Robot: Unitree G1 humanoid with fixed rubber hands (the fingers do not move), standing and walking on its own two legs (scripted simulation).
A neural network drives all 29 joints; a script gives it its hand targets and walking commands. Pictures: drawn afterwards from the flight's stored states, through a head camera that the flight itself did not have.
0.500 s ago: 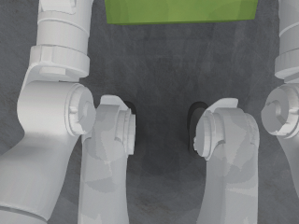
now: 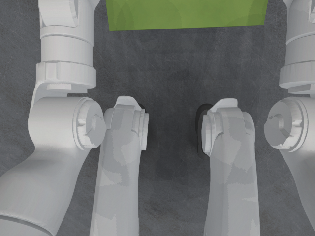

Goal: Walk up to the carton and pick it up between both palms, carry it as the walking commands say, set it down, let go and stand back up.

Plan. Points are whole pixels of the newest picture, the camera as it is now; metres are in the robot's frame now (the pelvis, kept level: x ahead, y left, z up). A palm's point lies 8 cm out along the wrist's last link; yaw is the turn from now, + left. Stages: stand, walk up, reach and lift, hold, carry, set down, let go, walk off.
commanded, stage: reach and lift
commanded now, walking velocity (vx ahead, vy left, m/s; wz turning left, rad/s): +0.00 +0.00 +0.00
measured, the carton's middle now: out of the picture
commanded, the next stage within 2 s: none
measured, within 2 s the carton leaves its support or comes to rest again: neither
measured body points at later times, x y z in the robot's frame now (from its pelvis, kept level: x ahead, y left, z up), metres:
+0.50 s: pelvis -0.02 +0.00 +0.04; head +0.34 +0.01 +0.31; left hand +0.56 +0.17 -0.06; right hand +0.57 -0.17 -0.06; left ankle +0.13 +0.13 -0.40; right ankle +0.14 -0.13 -0.40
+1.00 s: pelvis -0.02 +0.00 +0.09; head +0.31 +0.01 +0.38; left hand +0.54 +0.17 +0.01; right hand +0.55 -0.18 +0.02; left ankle +0.13 +0.13 -0.40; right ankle +0.14 -0.13 -0.40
